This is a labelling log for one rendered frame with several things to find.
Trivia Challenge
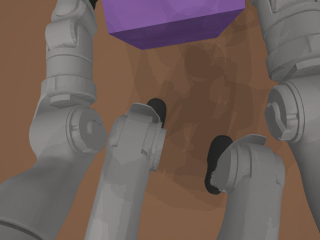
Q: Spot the robot right forearm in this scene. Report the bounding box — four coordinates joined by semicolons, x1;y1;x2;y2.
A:
250;0;320;82

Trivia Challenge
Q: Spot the right robot shin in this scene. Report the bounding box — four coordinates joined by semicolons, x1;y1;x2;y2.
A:
210;134;286;194

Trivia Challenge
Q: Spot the left robot upper arm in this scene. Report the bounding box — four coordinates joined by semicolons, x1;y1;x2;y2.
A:
0;105;108;240

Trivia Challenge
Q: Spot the right robot foot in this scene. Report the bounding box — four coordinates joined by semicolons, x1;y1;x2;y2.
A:
204;135;233;195

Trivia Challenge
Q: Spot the carton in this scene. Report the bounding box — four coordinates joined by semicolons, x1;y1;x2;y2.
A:
102;0;245;50

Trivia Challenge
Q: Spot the right robot upper arm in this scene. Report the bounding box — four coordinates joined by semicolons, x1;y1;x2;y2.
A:
264;75;320;233

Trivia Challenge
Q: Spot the robot left forearm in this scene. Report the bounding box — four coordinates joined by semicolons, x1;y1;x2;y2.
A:
32;0;98;122

